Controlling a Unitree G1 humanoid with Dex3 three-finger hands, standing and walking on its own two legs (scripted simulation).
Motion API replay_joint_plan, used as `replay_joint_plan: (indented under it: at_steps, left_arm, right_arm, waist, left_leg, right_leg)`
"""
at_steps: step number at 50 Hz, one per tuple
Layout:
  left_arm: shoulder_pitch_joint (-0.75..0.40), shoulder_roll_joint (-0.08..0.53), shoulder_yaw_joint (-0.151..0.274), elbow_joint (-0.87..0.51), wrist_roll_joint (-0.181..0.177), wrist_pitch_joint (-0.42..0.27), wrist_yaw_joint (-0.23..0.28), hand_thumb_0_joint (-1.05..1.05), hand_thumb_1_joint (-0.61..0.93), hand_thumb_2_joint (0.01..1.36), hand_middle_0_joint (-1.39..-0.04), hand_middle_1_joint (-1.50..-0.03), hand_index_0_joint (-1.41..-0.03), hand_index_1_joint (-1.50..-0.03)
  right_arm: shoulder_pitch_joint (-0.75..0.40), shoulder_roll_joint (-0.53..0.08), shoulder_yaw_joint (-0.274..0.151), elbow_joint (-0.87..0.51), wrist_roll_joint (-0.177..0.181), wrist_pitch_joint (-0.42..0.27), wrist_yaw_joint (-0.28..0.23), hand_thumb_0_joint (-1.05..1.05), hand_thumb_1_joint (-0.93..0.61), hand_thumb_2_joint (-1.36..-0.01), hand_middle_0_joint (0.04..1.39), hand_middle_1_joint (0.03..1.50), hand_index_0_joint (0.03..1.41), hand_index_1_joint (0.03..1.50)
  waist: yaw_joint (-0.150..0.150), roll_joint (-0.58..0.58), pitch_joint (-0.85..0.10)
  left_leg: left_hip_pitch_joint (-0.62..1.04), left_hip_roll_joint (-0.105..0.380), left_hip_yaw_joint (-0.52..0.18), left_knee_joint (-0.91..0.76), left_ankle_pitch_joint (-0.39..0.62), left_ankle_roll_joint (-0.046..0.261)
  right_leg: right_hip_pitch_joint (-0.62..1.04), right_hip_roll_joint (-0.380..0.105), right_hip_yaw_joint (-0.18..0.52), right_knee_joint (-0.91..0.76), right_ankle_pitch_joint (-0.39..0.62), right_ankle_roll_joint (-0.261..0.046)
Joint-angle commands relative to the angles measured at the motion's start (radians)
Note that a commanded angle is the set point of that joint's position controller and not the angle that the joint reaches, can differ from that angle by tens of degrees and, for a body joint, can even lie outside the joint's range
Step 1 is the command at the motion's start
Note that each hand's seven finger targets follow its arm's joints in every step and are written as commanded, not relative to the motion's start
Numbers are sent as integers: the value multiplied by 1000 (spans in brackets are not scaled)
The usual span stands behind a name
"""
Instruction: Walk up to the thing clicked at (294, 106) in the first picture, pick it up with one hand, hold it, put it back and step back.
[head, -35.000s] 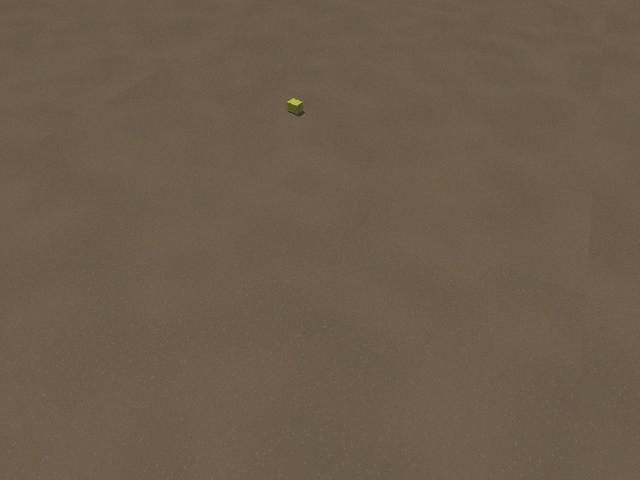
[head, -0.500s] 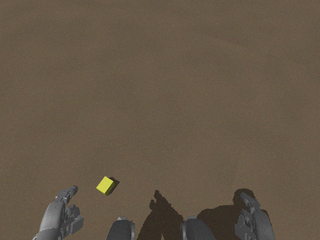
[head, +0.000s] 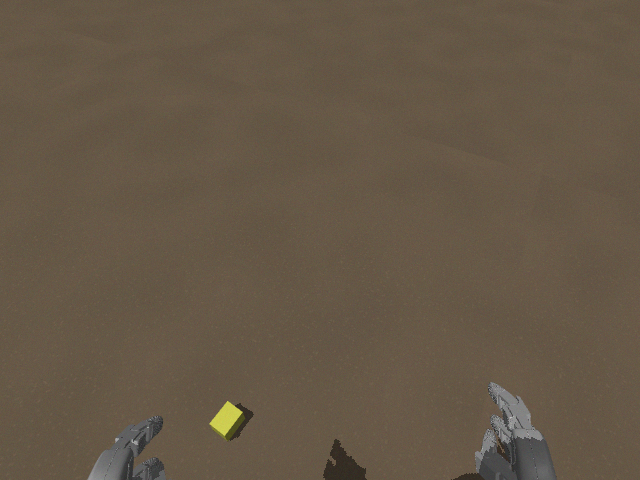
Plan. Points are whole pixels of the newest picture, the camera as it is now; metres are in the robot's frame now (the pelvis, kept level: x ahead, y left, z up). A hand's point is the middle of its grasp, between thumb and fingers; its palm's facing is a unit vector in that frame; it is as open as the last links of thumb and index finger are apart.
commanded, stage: home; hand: left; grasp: from above
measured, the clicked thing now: (227, 421) +0.43 +0.25 -0.69
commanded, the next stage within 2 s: stand in 1.72 s
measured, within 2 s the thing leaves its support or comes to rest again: neither
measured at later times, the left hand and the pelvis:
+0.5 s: hand out of the picture +0.16 +0.18 -0.05, palm faces +0.04 -0.98 -0.20, open 7.4 cm; pelvis +0.00 +0.00 +0.00, yaw -1 degrees
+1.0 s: hand out of the picture +0.16 +0.18 -0.05, palm faces +0.04 -0.98 -0.20, open 7.4 cm; pelvis +0.00 +0.00 +0.00, yaw -1 degrees
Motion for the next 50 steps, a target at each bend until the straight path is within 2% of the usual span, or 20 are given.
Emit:
replay_joint_plan:
  at_steps: [1,7,8,15,17,22,30,31,34,36,37,38,40,41,43,44,45,46,48,50]
  left_arm:
    - [-32,105,56,-194,12,-65,5,0,878,887,-198,-294,-197,-295]
    - [-21,109,59,-194,13,-69,10,0,893,896,-199,-297,-199,-297]
    - [-20,107,52,-191,13,-65,9,0,829,858,-193,-286,-192,-287]
    - [-20,101,50,-170,13,-66,10,0,899,899,-200,-298,-200,-298]
    - [-22,107,58,-188,11,-66,9,0,899,899,-200,-299,-200,-299]
    - [-25,105,54,-169,10,-64,6,0,900,899,-200,-298,-200,-299]
    - [-20,122,62,-179,11,-63,7,0,900,899,-200,-299,-200,-299]
    - [-28,96,36,-175,15,-65,7,0,900,900,-200,-299,-200,-299]
    - [-30,110,59,-183,9,-68,8,0,900,900,-200,-299,-200,-299]
    - [-33,114,55,-186,12,-70,8,0,900,900,-200,-299,-200,-299]
    - [-22,101,42,-172,10,-65,5,0,900,900,-200,-299,-200,-299]
    - [-29,116,60,-183,9,-65,8,0,900,900,-200,-299,-200,-299]
    - [-37,116,51,-196,7,-68,5,0,900,900,-200,-299,-200,-299]
    - [-29,104,46,-196,6,-65,5,0,900,900,-200,-299,-200,-299]
    - [-28,115,58,-192,6,-65,6,0,900,900,-200,-299,-200,-299]
    - [-27,104,46,-182,5,-64,6,0,900,900,-200,-299,-200,-299]
    - [-13,118,65,-180,4,-62,7,0,900,900,-200,-299,-200,-299]
    - [-27,106,49,-189,8,-64,7,0,900,900,-200,-299,-200,-299]
    - [-26,124,65,-196,9,-69,9,0,900,900,-200,-299,-200,-299]
    - [-18,96,36,-180,11,-65,8,0,900,900,-200,-299,-200,-299]
  right_arm:
    - [-42,-124,-62,-135,-1,-59,-15,0,-899,-900,200,300,200,300]
    - [-43,-123,-60,-131,-2,-59,-16,0,-899,-900,200,300,200,300]
    - [-46,-120,-59,-133,-1,-59,-17,0,-899,-900,200,300,200,300]
    - [-51,-122,-60,-130,-1,-60,-17,0,-899,-900,200,300,200,300]
    - [-50,-118,-59,-133,-2,-59,-19,0,-899,-900,200,300,200,300]
    - [-52,-124,-61,-130,-2,-63,-16,0,-899,-900,200,300,200,300]
    - [-36,-129,-65,-118,-1,-64,-19,0,-899,-900,200,300,200,300]
    - [-52,-123,-60,-128,-1,-64,-18,0,-900,-900,200,300,200,300]
    - [-47,-125,-63,-126,-1,-67,-20,0,-900,-900,200,300,200,300]
    - [-55,-124,-62,-127,-1,-66,-17,0,-900,-900,200,300,200,300]
    - [-55,-122,-59,-131,0,-66,-18,0,-900,-900,200,300,200,300]
    - [-50,-126,-63,-130,0,-66,-18,0,-900,-900,200,300,200,300]
    - [-52,-128,-62,-125,2,-65,-18,0,-900,-900,200,300,200,300]
    - [-49,-120,-59,-131,1,-67,-18,0,-900,-900,200,300,200,300]
    - [-46,-124,-63,-127,0,-66,-20,0,-900,-900,200,300,200,300]
    - [-52,-120,-59,-131,1,-67,-20,0,-900,-900,200,300,200,300]
    - [-45,-124,-61,-126,0,-67,-20,0,-900,-900,200,300,200,300]
    - [-50,-122,-61,-130,0,-68,-20,0,-900,-900,200,300,200,300]
    - [-43,-129,-67,-122,0,-64,-22,0,-900,-900,200,300,200,300]
    - [-47,-121,-61,-130,0,-66,-20,0,-900,-900,200,300,200,300]
  waist:
    - [-9,20,-99]
    - [-1,11,-110]
    - [-2,2,-103]
    - [1,1,-73]
    - [2,-2,-89]
    - [0,-1,-53]
    - [-4,20,-82]
    - [-2,13,-61]
    - [-2,1,-74]
    - [4,17,-57]
    - [-5,10,-61]
    - [-1,4,-65]
    - [-3,17,-64]
    - [-2,29,-91]
    - [-5,-11,-85]
    - [-5,-16,-64]
    - [-1,-14,-78]
    - [-1,5,-82]
    - [-2,0,-92]
    - [-4,-6,-78]
  left_leg:
    - [132,-41,24,-163,202,34]
    - [134,-41,27,-155,236,34]
    - [128,-40,23,-156,238,35]
    - [120,-37,22,-172,192,33]
    - [123,-39,24,-162,218,34]
    - [102,-38,27,-175,147,34]
    - [124,-36,24,-172,185,32]
    - [118,-34,27,-173,179,31]
    - [112,-36,26,-170,161,34]
    - [101,-35,24,-179,141,32]
    - [107,-36,25,-176,143,34]
    - [106,-34,24,-177,140,33]
    - [108,-33,20,-181,134,33]
    - [123,-36,27,-167,176,32]
    - [115,-36,29,-156,185,36]
    - [97,-40,32,-154,171,37]
    - [105,-38,30,-156,173,37]
    - [112,-39,36,-155,182,34]
    - [116,-35,29,-159,188,34]
    - [112,-36,30,-155,195,34]
  right_leg:
    - [47,47,-26,-150,191,-21]
    - [66,46,-22,-151,223,-20]
    - [60,47,-25,-151,225,-20]
    - [52,51,-27,-156,177,-20]
    - [64,46,-22,-162,203,-19]
    - [45,49,-24,-168,142,-17]
    - [46,50,-20,-152,173,-22]
    - [37,50,-22,-156,166,-21]
    - [48,49,-20,-160,152,-19]
    - [36,51,-23,-159,131,-21]
    - [31,51,-22,-161,136,-20]
    - [36,51,-21,-160,131,-20]
    - [32,51,-21,-157,126,-21]
    - [42,49,-17,-154,163,-22]
    - [47,49,-16,-159,172,-17]
    - [43,46,-16,-165,164,-15]
    - [51,47,-16,-160,165,-17]
    - [48,46,-12,-159,172,-19]
    - [49,50,-16,-151,173,-20]
    - [45,48,-16,-153,181,-20]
